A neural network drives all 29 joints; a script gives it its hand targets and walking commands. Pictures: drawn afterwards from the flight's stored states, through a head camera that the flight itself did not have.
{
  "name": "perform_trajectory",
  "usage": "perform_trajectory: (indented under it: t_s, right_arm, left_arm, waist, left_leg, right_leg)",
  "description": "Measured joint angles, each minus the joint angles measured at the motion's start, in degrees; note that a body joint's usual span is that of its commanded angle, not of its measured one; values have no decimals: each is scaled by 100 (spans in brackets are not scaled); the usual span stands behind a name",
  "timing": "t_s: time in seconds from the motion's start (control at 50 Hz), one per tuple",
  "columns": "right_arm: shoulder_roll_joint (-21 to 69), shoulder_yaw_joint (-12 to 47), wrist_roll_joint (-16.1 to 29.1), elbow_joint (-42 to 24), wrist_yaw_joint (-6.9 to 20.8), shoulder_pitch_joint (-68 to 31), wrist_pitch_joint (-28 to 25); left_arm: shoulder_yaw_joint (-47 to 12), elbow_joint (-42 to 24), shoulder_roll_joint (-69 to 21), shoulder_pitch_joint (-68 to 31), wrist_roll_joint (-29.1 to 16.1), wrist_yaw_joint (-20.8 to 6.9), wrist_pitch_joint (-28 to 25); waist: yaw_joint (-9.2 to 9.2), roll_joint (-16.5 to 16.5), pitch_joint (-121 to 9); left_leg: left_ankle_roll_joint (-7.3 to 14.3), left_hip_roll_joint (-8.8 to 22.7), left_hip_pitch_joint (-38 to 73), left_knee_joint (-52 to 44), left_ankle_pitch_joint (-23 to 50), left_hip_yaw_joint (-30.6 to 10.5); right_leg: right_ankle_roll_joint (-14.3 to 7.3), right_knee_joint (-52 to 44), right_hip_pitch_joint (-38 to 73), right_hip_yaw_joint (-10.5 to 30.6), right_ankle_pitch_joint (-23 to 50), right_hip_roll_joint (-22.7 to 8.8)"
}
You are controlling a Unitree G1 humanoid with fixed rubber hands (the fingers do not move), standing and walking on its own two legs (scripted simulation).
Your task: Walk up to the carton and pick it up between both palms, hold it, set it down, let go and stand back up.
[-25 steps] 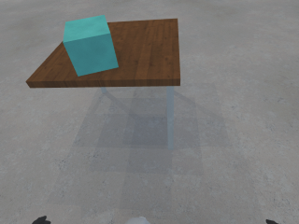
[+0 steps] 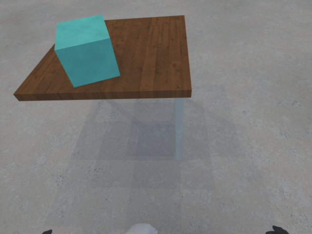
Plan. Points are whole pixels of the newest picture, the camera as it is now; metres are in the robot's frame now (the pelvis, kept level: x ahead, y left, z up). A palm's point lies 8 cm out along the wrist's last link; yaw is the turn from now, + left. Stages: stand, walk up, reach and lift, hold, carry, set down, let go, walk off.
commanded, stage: walk up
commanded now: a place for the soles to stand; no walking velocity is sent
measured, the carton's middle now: (88, 49) +0.89 +0.37 +0.03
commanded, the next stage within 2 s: none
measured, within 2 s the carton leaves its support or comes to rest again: neither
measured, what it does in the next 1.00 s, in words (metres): steps to the left: left foot, then right foot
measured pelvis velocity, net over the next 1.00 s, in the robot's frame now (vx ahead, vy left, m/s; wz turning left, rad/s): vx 0.14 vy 0.16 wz -0.06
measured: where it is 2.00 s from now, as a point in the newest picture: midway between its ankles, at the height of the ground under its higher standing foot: outside the picture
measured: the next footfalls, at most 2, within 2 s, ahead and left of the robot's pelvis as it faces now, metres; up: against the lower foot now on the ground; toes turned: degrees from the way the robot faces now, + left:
left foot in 0.16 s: +0.17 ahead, +0.16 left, +0.00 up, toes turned +1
right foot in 0.58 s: +0.20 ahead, +0.00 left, +0.00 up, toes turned -1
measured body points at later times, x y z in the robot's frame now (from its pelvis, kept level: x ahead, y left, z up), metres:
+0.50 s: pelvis +0.11 +0.09 +0.01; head +0.14 +0.09 +0.46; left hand +0.21 +0.41 -0.09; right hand +0.18 -0.21 -0.09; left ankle +0.13 +0.16 -0.71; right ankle +0.15 -0.05 -0.67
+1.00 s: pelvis +0.14 +0.16 -0.01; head +0.17 +0.13 +0.44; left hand +0.24 +0.49 -0.08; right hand +0.21 -0.14 -0.13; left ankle +0.19 +0.26 -0.71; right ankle +0.18 -0.01 -0.70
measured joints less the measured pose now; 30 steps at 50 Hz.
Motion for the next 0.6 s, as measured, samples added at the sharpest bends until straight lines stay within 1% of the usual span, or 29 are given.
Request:
perform_trajectory:
  t_s: [0.06, 0.14, 0.16, 0.18, 0.2, 0.22, 0.24, 0.26, 0.3, 0.34, 0.36, 0.42, 0.52, 0.54, 0.56, 0.58, 0.6]
  right_arm:
    - [-156, 0, 0, -4, 0, 1, 1]
    - [-217, 1, 0, -5, 0, 2, 1]
    - [-217, 1, 1, -5, 0, 3, 0]
    - [-208, 1, 1, 5, 0, 3, -12]
    - [-171, 1, 1, 8, 0, 1, -53]
    - [-125, 0, 1, 12, -1, 1, -102]
    - [-68, 0, 1, 36, -1, 2, -131]
    - [13, 1, 1, 73, -1, 3, -136]
    - [218, 2, 1, 149, -23, 27, -136]
    - [402, 2, 0, 179, -65, 62, -137]
    - [466, 2, 0, 179, -77, 69, -137]
    - [516, 1, 0, 179, -91, 69, -137]
    - [514, 3, 0, 66, -97, 67, -129]
    - [515, 3, 0, 19, -97, 67, -111]
    - [515, 4, 0, -37, -97, 67, -88]
    - [515, 3, 0, -100, -97, 65, -70]
    - [506, 1, 0, -136, -97, 41, -66]
  left_arm:
    - [0, 0, 12, 1, 0, 0, -35]
    - [0, 0, 90, 0, 0, 4, -35]
    - [0, -4, 127, -1, 0, 6, -35]
    - [1, -3, 170, -1, 0, 8, -31]
    - [1, 1, 215, -3, 0, 14, -8]
    - [-1, 2, 227, -5, 0, 17, 30]
    - [-2, 0, 208, -6, 0, 17, 48]
    - [-2, -2, 189, -5, 0, 17, 52]
    - [-1, -4, 181, -2, 0, 17, 52]
    - [-2, -6, 183, 0, 0, 18, 53]
    - [-2, -6, 183, 0, 0, 18, 53]
    - [-1, -8, 151, 2, 0, 29, 53]
    - [0, -10, 125, 4, 0, 76, 53]
    - [0, -11, 117, 6, -1, 91, 53]
    - [0, -11, 113, 7, -1, 107, 52]
    - [1, -11, 118, 16, -1, 130, 48]
    - [0, -7, 107, 16, 0, 152, 47]
  waist:
    - [-2, 179, -4]
    - [-5, 330, -9]
    - [-7, 332, -13]
    - [-7, 298, -1]
    - [-5, 193, 42]
    - [-10, 98, 73]
    - [-13, 51, 77]
    - [-25, 15, 75]
    - [-34, -104, 70]
    - [-31, -270, 66]
    - [-30, -359, 66]
    - [-25, -508, 63]
    - [-21, -569, 63]
    - [-19, -563, 61]
    - [-18, -554, 65]
    - [-17, -551, 74]
    - [-23, -515, 100]
  left_leg:
    - [0, 102, -88, -159, -3, -17]
    - [0, 276, -90, -943, 7, -21]
    - [0, 299, -79, -1262, 79, -22]
    - [-9, 283, -68, -1404, 555, 43]
    - [-2, 205, -62, -1320, 760, 156]
    - [28, 137, -58, -1198, 674, 271]
    - [64, 118, -52, -1135, 529, 352]
    - [95, 118, -24, -1155, 424, 400]
    - [129, 118, 102, -1387, 414, 473]
    - [138, 99, 291, -1734, 527, 556]
    - [139, 78, 394, -1910, 582, 606]
    - [177, 57, 662, -2271, 660, 711]
    - [198, 55, 817, -2402, 588, 755]
    - [198, 53, 816, -2366, 548, 758]
    - [197, 52, 815, -2285, 482, 760]
    - [187, 50, 811, -2137, 377, 767]
    - [177, 64, 807, -1939, 242, 761]
  right_leg:
    - [0, 0, 194, 7, -147, -108]
    - [21, 50, 373, 5, -392, -233]
    - [23, 122, 365, 6, -479, -280]
    - [23, 245, 346, 29, -585, -353]
    - [18, 474, 286, 120, -667, -465]
    - [-5, 870, 118, 273, -678, -514]
    - [-8, 1336, -110, 453, -686, -416]
    - [-8, 1754, -334, 603, -687, -249]
    - [-7, 2327, -721, 694, -691, 43]
    - [-6, 2466, -989, 699, -694, 229]
    - [-6, 2466, -1097, 695, -694, 273]
    - [-6, 2250, -1272, 591, -696, 292]
    - [-6, 1166, -1222, 413, -670, 274]
    - [-6, 818, -1136, 343, -529, 266]
    - [-6, 383, -985, 270, -221, 263]
    - [-6, -71, -776, 211, 171, 262]
    - [-16, -214, -685, 187, 707, 270]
